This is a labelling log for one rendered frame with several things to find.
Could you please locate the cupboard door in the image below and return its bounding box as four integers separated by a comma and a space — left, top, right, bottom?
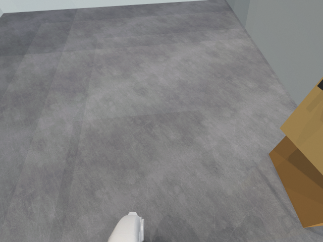
280, 77, 323, 175

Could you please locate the robot left thigh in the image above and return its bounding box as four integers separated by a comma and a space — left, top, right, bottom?
107, 215, 144, 242

